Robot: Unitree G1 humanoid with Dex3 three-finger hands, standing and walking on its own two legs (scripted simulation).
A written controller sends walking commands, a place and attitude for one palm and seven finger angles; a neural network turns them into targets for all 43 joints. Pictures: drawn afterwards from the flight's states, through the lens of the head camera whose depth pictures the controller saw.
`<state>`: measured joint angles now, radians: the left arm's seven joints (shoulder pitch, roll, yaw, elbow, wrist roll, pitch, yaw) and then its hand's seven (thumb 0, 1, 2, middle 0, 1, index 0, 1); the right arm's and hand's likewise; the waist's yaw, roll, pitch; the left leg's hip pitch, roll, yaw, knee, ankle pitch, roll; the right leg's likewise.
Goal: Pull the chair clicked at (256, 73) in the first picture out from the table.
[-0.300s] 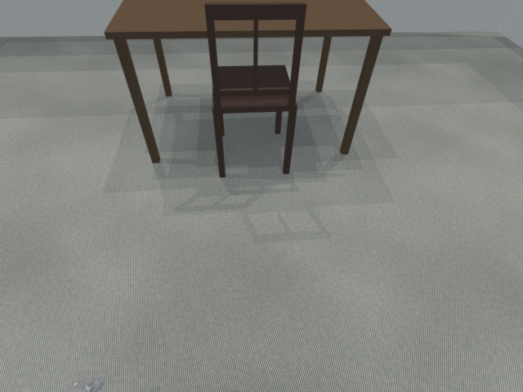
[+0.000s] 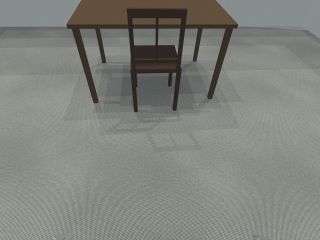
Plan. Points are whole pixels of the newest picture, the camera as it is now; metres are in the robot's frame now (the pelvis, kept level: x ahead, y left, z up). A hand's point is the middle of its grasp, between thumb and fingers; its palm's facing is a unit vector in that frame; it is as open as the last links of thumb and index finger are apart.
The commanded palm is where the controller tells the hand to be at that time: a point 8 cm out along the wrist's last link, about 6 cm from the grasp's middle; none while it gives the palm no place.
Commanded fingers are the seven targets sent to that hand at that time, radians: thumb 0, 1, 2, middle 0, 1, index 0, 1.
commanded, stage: stand and wait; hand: left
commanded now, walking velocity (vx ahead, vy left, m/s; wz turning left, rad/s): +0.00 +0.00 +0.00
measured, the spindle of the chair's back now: (156, 40) +1.33 +0.11 -0.11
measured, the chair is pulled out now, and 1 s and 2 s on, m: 0.00 0.00 0.00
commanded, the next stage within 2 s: look at it before walking up in 0.52 s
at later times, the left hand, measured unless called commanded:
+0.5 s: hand out of the picture +0.06 +0.24 -0.15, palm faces -0.03 -0.94 -0.33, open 7.4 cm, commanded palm none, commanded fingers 0.00 0.90 0.90 -0.20 -0.30 -0.20 -0.30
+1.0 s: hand out of the picture +0.04 +0.23 -0.15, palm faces -0.04 -0.95 -0.32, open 7.4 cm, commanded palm none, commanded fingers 0.00 0.90 0.90 -0.20 -0.30 -0.20 -0.30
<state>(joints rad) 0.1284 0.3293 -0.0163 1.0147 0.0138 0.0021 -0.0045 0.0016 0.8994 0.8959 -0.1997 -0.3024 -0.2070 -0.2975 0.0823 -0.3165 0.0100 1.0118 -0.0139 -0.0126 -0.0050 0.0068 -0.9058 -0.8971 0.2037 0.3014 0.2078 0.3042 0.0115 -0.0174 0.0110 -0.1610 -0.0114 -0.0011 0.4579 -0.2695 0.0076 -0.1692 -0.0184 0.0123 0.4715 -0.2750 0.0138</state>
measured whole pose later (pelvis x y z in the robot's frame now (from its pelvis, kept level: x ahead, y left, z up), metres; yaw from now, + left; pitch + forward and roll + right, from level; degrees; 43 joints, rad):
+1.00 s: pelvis -0.02 -0.01 +0.01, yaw +0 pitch -2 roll +0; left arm 0.15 0.34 -0.01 1.09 0.02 0.00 -0.01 0.00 0.90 0.90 -0.20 -0.30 -0.21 -0.30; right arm 0.13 -0.33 0.01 1.11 -0.01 -0.01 0.00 0.01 -0.91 -0.90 0.20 0.30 0.21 0.30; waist 0.00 -0.01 0.03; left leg -0.15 0.00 0.00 0.38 -0.19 -0.01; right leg -0.16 0.00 0.01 0.40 -0.20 0.00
